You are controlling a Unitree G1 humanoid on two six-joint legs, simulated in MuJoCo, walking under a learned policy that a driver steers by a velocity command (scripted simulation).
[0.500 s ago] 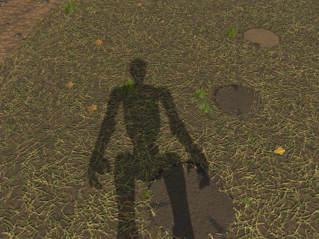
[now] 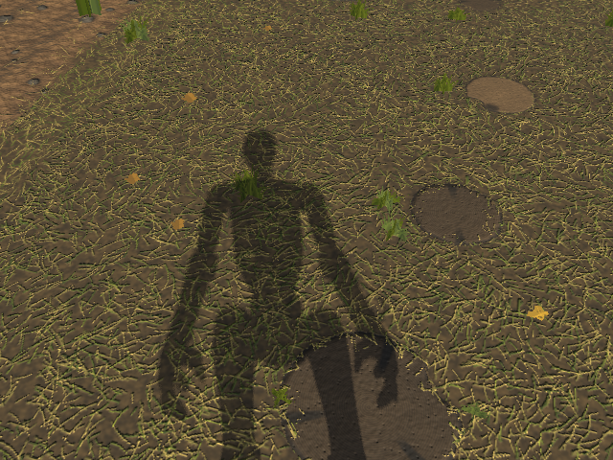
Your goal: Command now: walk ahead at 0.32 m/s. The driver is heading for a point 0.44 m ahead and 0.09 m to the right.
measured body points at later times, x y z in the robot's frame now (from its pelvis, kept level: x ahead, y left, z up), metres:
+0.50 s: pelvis +0.23 -0.04 -0.02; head +0.27 -0.04 +0.43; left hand +0.45 +0.20 -0.11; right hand +0.14 -0.28 -0.16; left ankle +0.00 +0.11 -0.67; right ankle +0.34 -0.13 -0.73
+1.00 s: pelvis +0.39 -0.02 +0.00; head +0.41 -0.01 +0.45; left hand +0.45 +0.23 -0.15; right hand +0.51 -0.28 -0.12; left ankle +0.45 +0.09 -0.73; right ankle +0.34 -0.13 -0.73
